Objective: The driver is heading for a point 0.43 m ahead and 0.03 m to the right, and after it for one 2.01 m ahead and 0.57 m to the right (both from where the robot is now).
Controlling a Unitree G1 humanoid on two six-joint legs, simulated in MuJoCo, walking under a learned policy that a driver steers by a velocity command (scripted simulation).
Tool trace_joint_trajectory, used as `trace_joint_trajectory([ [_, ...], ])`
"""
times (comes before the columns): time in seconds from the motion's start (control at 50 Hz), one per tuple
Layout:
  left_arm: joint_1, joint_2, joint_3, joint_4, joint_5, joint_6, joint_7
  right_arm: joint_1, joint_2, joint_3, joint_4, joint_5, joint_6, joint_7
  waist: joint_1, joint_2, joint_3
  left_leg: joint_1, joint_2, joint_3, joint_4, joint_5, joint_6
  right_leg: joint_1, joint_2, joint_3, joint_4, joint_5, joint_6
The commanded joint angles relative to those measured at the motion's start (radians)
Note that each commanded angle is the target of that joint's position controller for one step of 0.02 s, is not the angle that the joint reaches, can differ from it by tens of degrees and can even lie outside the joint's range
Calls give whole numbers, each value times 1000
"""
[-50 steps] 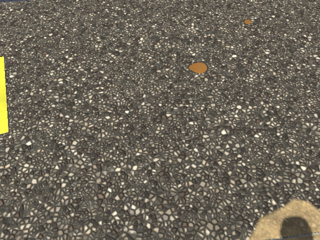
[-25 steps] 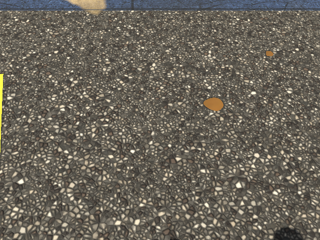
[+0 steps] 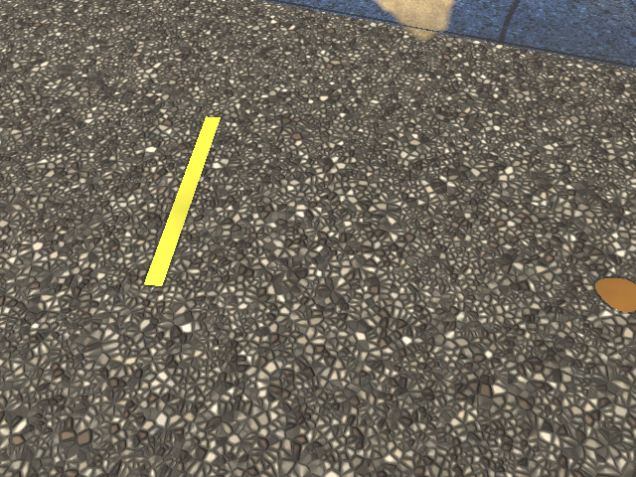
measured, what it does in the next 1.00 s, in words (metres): steps on the spot: left foot, then right foot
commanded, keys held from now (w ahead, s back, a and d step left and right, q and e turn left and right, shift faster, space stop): q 0.08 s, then no key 0.70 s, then w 0.22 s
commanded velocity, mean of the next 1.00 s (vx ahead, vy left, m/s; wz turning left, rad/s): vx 0.05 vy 0.00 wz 0.19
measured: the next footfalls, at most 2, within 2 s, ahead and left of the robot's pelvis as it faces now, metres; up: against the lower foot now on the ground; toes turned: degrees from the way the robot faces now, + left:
left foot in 0.10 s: +0.04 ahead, +0.12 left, +0.00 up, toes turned +6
right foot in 0.54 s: +0.03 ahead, -0.08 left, +0.00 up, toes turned +8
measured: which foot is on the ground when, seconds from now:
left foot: up 0.00-0.08, down 0.10-1.00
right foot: down 0.00-0.10, up 0.12-0.52, down 0.54-1.00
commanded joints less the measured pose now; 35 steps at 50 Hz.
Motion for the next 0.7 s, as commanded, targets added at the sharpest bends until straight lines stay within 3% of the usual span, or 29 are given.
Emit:
trace_joint_trajectory([
  [0.02, -27, 170, 44, -70, 3, 3, -3, 33, -57, -2, -72, 5, -5, 9, -10, -175, -123, 149, -5, 49, -121, -27, 19, 23, -262, 168, -159, -59, -152],
  [0.08, -14, 192, 55, -66, -6, 22, -8, 74, -61, -3, -77, 7, -24, 6, -33, -135, -121, 292, -33, 72, -357, 33, 58, -7, -262, 118, -42, -59, -84],
  [0.1, 38, 173, 55, -48, -3, 32, -14, 109, -78, -6, -64, 3, -37, -2, -37, -44, -112, 371, -18, -11, -502, 83, 75, -72, -225, 74, 67, -106, -20],
  [0.12, 94, 88, 37, -62, 3, 43, -27, 107, -164, -18, -82, -5, -49, -17, -11, 246, -93, 422, 245, -367, -677, 147, 125, -236, -97, -35, 353, -398, 67],
  [0.14, 2, 86, 30, -116, -2, 60, -6, 104, -273, -46, -104, -8, -49, -26, -51, 277, -20, 253, 396, -532, -701, 342, 260, -331, 30, 75, 476, -511, 87],
  [0.16, -45, 110, 34, -115, -11, 72, -3, 121, -206, -34, -82, -10, -51, -34, -53, 152, -16, 236, 329, -416, -670, 407, 268, -283, -4, 162, 564, -431, 80],
  [0.18, -19, 98, 34, -101, -25, 73, -8, 60, -157, -16, -83, -4, -53, -38, -8, 144, -16, 222, 259, -321, -661, 422, 241, -261, -1, 181, 575, -347, 70],
  [0.2, 18, 107, 37, -73, -25, 66, -12, -2, -131, -8, -93, -4, -54, -39, 22, 128, -30, 248, 195, -253, -656, 428, 208, -245, 2, 184, 576, -275, 64],
  [0.24, 71, 128, 47, -34, -5, 61, -18, -26, -86, 8, -103, 10, -65, -47, 27, 123, -97, 319, 159, -192, -626, 584, 204, -214, 18, 168, 631, -228, 64],
  [0.26, 70, 122, 47, -31, -8, 63, -21, -11, -76, 14, -98, 13, -69, -47, 24, 94, -115, 343, 165, -187, -622, 613, 207, -204, 21, 173, 634, -226, 67],
  [0.3, 51, 97, 40, -32, -16, 70, -24, 16, -70, 18, -83, 13, -77, -49, 10, 75, -114, 383, 177, -197, -629, 580, 211, -199, 16, 185, 578, -223, 74],
  [0.4, 19, 71, 24, -28, -17, 77, -14, 52, -75, 24, -44, 2, -78, -56, -28, 109, -75, 376, 186, -234, -631, 441, 225, -96, 31, 183, 337, -285, 59],
  [0.48, 60, 61, 16, -2, -29, 65, 4, 36, -81, 27, -14, 1, -77, -58, -13, 94, -78, 329, 179, -267, -595, 446, 219, 41, 61, 170, 134, -271, 33],
  [0.52, 113, 46, 7, 28, -22, 46, 10, 13, -66, 34, -2, 13, -79, -63, 28, 45, -93, 252, 149, -255, -563, 406, 158, 213, 35, 197, -101, -32, 17],
  [0.54, 121, 78, 7, 32, -7, 30, 13, 28, -29, 46, 0, 15, -86, -61, 13, -14, -115, 199, 112, -234, -538, 336, 109, 291, -60, 303, -139, 25, 2],
  [0.56, 46, 140, 16, 23, -13, 22, 9, 72, -15, 45, 10, 21, -86, -56, -60, -123, -69, 206, 5, -144, -555, 218, 82, 201, -132, 378, -120, 104, -36],
  [0.58, 3, 99, 7, 21, -20, 15, -4, 55, -28, 45, 40, 10, -80, -57, -42, -126, -55, 308, -6, -128, -574, 209, 71, 102, -140, 377, -128, 58, -48],
  [0.6, -2, 71, -3, 25, -19, 9, -10, 48, -43, 40, 58, 9, -79, -57, -32, -113, -41, 346, 3, -139, -578, 242, 71, 76, -106, 348, -141, -3, -28],
  [0.64, 23, 74, -4, 53, -22, 4, -4, 45, -58, 32, 85, 11, -82, -54, -18, -119, -32, 364, 23, -150, -573, 297, 78, 80, -63, 310, -148, -48, -3],
  [0.7, 45, 65, -6, 87, -24, 3, 2, 63, -36, 38, 132, 12, -87, -56, -11, -67, -26, 329, 31, -155, -596, 287, 71, 121, -54, 300, -143, -61, -8],
])
Keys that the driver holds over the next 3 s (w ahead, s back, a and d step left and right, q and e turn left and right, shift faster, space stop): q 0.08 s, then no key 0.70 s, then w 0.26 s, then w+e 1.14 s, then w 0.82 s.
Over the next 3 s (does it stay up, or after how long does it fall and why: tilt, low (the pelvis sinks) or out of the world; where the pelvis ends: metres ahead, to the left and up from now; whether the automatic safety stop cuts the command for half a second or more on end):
stays up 0.94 -0.23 0.00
